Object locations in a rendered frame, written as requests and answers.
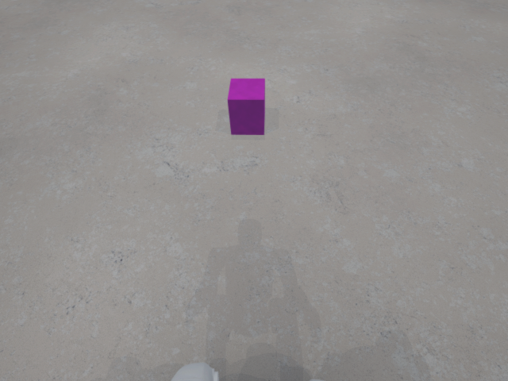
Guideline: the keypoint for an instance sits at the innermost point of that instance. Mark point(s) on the left robot thigh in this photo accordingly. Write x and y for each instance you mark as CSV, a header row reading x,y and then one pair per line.
x,y
196,372

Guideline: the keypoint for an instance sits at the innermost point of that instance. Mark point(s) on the carton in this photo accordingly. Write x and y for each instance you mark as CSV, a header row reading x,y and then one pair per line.
x,y
246,102

